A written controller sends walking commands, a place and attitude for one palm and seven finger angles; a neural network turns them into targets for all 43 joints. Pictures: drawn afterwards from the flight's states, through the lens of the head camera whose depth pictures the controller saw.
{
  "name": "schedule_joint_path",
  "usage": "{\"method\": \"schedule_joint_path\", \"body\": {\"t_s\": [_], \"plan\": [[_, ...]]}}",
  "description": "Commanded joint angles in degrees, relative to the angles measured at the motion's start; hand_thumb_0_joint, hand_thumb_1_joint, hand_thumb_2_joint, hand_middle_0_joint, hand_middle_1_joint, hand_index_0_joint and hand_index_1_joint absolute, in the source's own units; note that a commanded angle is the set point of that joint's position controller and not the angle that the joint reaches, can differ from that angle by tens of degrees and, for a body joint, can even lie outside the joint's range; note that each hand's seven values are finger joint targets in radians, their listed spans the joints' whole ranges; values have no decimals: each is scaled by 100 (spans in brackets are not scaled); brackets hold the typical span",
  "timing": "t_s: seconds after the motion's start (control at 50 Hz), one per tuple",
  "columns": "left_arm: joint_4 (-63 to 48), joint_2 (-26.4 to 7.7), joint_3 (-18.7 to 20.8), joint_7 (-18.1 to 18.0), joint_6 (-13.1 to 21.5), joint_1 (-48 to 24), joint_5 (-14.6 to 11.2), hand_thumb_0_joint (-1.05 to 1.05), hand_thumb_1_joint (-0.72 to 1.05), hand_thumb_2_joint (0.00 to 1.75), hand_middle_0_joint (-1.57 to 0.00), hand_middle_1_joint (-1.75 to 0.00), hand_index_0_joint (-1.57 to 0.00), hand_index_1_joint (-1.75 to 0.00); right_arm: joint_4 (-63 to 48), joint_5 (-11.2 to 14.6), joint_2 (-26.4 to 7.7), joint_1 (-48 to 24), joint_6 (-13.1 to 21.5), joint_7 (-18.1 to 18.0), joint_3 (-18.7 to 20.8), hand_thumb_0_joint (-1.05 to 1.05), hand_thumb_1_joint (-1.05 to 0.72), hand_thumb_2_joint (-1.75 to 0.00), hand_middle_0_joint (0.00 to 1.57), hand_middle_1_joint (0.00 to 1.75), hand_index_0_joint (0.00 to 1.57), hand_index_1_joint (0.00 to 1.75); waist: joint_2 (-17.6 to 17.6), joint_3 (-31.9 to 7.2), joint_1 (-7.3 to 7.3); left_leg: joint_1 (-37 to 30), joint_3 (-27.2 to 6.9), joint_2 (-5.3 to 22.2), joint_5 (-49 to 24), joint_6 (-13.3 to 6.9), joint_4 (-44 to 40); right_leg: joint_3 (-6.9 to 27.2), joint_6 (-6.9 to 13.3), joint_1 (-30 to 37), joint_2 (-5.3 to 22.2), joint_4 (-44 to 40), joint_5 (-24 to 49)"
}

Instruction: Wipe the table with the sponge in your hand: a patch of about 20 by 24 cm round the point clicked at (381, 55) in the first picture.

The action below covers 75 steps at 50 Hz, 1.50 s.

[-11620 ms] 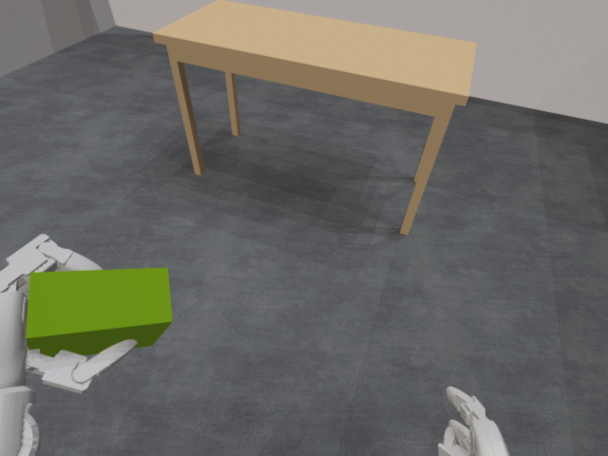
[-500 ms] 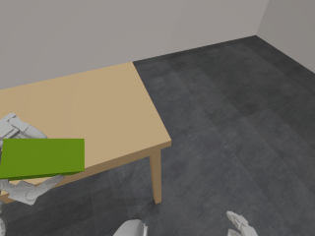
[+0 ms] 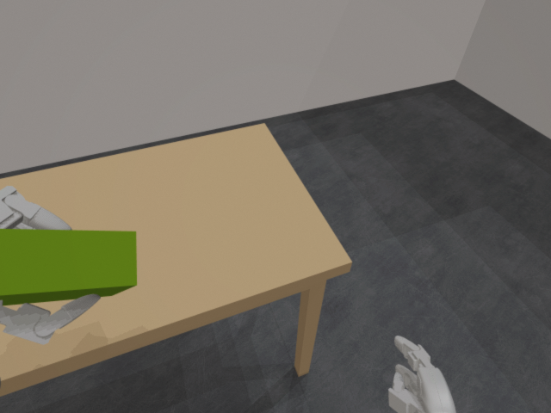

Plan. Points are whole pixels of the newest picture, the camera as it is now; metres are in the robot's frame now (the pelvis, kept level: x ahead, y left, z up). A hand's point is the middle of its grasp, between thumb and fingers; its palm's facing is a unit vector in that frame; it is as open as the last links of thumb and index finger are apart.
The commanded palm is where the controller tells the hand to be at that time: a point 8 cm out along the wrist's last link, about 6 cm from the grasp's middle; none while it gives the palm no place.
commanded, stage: shuffle to correct the standing spot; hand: left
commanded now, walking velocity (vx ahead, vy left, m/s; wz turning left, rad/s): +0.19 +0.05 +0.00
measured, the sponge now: (84, 267) +0.22 +0.22 +0.18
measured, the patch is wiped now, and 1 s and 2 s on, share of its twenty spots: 0.00 0.00 0.00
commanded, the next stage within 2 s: come to a stop and stand still in 1.04 s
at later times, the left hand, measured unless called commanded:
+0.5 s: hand (14, 225) +0.25 +0.31 +0.20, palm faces +0.31 -0.82 -0.48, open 10.0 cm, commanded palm +0.20 +0.34 +0.19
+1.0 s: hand (67, 217) +0.28 +0.27 +0.18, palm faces +0.30 -0.85 -0.42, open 9.9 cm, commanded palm +0.23 +0.32 +0.19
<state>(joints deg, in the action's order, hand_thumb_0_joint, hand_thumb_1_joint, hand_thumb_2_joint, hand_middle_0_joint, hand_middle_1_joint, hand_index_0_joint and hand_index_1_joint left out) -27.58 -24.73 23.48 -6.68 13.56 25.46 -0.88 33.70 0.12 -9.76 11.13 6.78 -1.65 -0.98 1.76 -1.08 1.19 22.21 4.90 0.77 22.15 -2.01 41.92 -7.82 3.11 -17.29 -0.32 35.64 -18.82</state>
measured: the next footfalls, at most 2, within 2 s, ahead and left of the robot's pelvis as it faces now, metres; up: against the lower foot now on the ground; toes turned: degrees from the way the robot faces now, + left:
left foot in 0.24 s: +0.10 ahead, +0.19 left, +0.00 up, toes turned +3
right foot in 0.56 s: +0.08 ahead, -0.01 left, +0.00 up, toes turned +1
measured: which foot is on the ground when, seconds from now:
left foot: up 0.00-0.22, down 0.24-1.00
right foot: down 0.00-0.26, up 0.28-0.54, down 0.56-1.00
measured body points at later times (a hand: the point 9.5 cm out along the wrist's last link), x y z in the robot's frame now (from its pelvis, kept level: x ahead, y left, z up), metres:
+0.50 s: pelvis +0.03 +0.07 +0.02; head +0.04 +0.10 +0.47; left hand +0.23 +0.35 +0.23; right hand +0.18 -0.16 -0.05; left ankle +0.06 +0.17 -0.72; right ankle +0.04 -0.03 -0.70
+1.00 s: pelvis +0.05 +0.05 +0.01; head +0.06 +0.05 +0.46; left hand +0.26 +0.32 +0.21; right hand +0.19 -0.20 -0.07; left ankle +0.06 +0.17 -0.72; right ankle +0.04 -0.02 -0.72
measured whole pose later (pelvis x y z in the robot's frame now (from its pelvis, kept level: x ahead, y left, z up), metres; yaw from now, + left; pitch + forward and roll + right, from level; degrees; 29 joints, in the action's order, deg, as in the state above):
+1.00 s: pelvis +0.05 +0.05 +0.01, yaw -3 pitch +0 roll -1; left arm -29.0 -23.0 21.6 -6.5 7.7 27.7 -3.0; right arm 33.6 0.5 -11.0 13.0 4.1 -2.8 -0.2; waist 0.0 -0.7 -2.3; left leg 16.2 1.6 2.9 15.8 0.3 32.0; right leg -7.2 5.0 -12.0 -3.5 26.6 -15.5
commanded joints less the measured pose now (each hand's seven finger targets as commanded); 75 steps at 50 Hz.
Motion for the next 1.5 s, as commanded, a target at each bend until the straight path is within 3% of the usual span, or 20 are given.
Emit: {"method": "schedule_joint_path", "body": {"t_s": [0.0, 0.08, 0.14, 0.18, 0.22, 0.24, 0.28, 0.36, 0.48, 0.54, 0.62, 0.78, 0.98, 1.12, 1.24, 1.36, 1.38, 1.4, 1.46, 1.48], "plan": [[-157, -289, 33, -62, -13, -1003, -123, 0, 10, 130, -120, -160, -120, -160, -701, 27, -1002, -321, 132, -10, 407, 0, -90, -90, 20, 30, 20, 30, -1752, 239, -159, 1956, -745, -1, 64, 236, 2700, 3884, 1016, 651, 2337, -2768, -1079], [-769, -421, -41, -168, 167, -1487, 2, 0, 10, 130, -120, -160, -120, -160, -589, -14, -776, -550, 186, -64, 195, 0, -90, -90, 20, 30, 20, 30, -733, -245, -138, 772, -393, 179, -205, 157, 1112, 1578, 646, 746, 1593, -1659, 2108], [-1401, -527, -10, -274, 275, -1514, 40, 0, 10, 130, -120, -160, -120, -160, -599, -102, -683, -612, 397, -112, 249, 0, -90, -90, 20, 30, 20, 30, -954, -598, 18, -458, 273, -257, -596, 25, -757, 1097, 488, 1030, 1244, -1430, 2155], [-1835, -654, 194, -303, 325, -1240, 13, 0, 10, 130, -120, -160, -120, -160, -580, -116, -733, -579, 485, -155, 366, 0, -90, -90, 20, 30, 20, 30, -405, -836, -44, -1399, 240, -353, -1480, 36, -1575, 949, 260, 982, 968, -812, 2274], [-2202, -861, 435, -296, 386, -1090, -1, 0, 10, 130, -120, -160, -120, -160, -707, -68, -995, -395, 452, -153, 541, 0, -90, -90, 20, 30, 20, 30, 852, -1104, -98, -2467, -1037, 636, -3005, -334, -1838, 673, -105, 123, 420, 741, 1671], [-2302, -1001, 523, -274, 411, -1020, 65, 0, 10, 130, -120, -160, -120, -160, -810, -55, -1047, -384, 382, -106, 590, 0, -90, -90, 20, 30, 20, 30, 1571, -1115, -54, -2850, -2044, 1418, -4104, -739, -1921, 504, -236, -853, 105, 1526, -516], [-1857, -1106, 760, -198, 295, -486, 21, 0, 10, 130, -120, -160, -120, -160, -837, -109, -784, -567, 233, -91, 509, 0, -90, -90, 20, 30, 20, 30, 1445, -627, -116, -2277, -2830, 1845, -4030, -1199, -2396, 714, -244, -1363, 67, 2717, -1317], [-1621, -739, 763, -55, 220, 291, -104, 0, 10, 130, -120, -160, -120, -160, -821, 17, -847, -355, 109, 6, 486, 0, -90, -90, 20, 30, 20, 30, 1083, -586, -75, -1235, -1175, 1268, -3727, -703, -2028, 347, -235, -631, 58, 1497, -414], [-1191, -705, 506, 46, -23, 80, -191, 0, 10, 130, -120, -160, -120, -160, -883, 58, -883, -255, 50, -119, 293, 0, -90, -90, 20, 30, 20, 30, 799, -576, -172, -517, -1065, 1211, -1882, -320, -2132, 58, -303, 655, -86, -888, 433], [-1096, -767, 442, -16, -122, -610, -133, 0, 10, 130, -120, -160, -120, -160, -814, 17, -864, -272, 71, -211, 267, 0, -90, -90, 20, 30, 20, 30, 107, -653, -218, -167, -956, 851, -457, -93, -1811, 617, -93, 1337, 236, -1513, 783], [-1191, -506, 63, -42, -298, -1081, -189, 0, 10, 130, -120, -160, -120, -160, -783, 15, -874, -361, 106, -250, 323, 0, -90, -90, 20, 30, 20, 30, -909, -265, -254, -702, -533, 89, 131, 14, -964, 1903, 414, -32, 942, -2002, -628], [-1428, -633, 220, -157, -209, -1099, -63, 0, 10, 130, -120, -160, -120, -160, -807, -28, -732, -577, 132, -284, 203, 0, -90, -90, 20, 30, 20, 30, 1120, 92, -157, 55, -1917, 1144, 845, -337, -2946, 605, -94, 773, 93, -710, 63], [-1306, -616, 453, -142, -253, 68, -376, 0, 10, 130, -120, -160, -120, -160, -880, 77, -813, -244, -43, -164, 352, 0, -90, -90, 20, 30, 20, 30, -509, -1068, -317, -577, -353, 143, -1829, 104, -576, 1553, 559, 1474, 1086, -1196, 3152], [-1580, -738, 368, -197, -162, -582, -259, 0, 10, 130, -120, -160, -120, -160, -829, 29, -858, -524, -85, -235, 315, 0, -90, -90, 20, 30, 20, 30, 460, -605, -223, -1154, -955, 688, -3146, -166, -1480, 858, -27, 999, 385, -694, 2612], [-1229, -600, 386, -208, -223, -187, -312, 0, 10, 130, -120, -160, -120, -160, -800, 52, -805, -473, -143, -151, 326, 0, -90, -90, 20, 30, 20, 30, -307, -711, -216, -833, -459, 95, -2259, 58, -608, 1361, 35, 1373, 1008, -1285, 3900], [-1074, -546, 357, -191, -288, 161, -343, 0, 10, 130, -120, -160, -120, -160, -796, 52, -793, -614, -237, -164, 267, 0, -90, -90, 20, 30, 20, 30, -246, -473, -173, -994, -658, 310, -1896, -17, -1306, 1176, -223, 934, 777, -1569, 2367], [-1854, -4462, 3232, -125, 149, -5522, 370, 0, 10, 130, -120, -160, -120, -160, -696, -4, -958, 376, 217, -210, 545, 0, -90, -90, 20, 30, 20, 30, -1096, 836, 17, -334, 380, -14, -1570, 172, -1045, 1156, -1081, 138, 380, -2183, 3777], [1046, -1522, 1196, 134, 77, -2701, -26, 0, 10, 130, -120, -160, -120, -160, -627, -28, -548, -152, 229, -160, 315, 0, -90, -90, 20, 30, 20, 30, -742, -429, 122, -649, -306, -161, -1883, 73, -1325, 1731, -333, 1013, 948, -1266, 4229], [367, -234, -16, 127, 190, -1115, -281, 0, 10, 130, -120, -160, -120, -160, -750, 133, -831, -238, 280, -12, 402, 0, -90, -90, 20, 30, 20, 30, 741, -889, 78, -1400, -420, 142, -2325, -53, -1616, 1388, -406, 1377, 759, -1011, 3244], [-310, -379, -38, 102, 228, -1288, -254, 0, 10, 130, -120, -160, -120, -160, -859, 100, -959, -239, 288, 53, 425, 0, -90, -90, 20, 30, 20, 30, 723, -1026, 103, -1504, -549, 306, -2561, -97, -1592, 1285, -472, 1262, 649, -1005, 2667]]}}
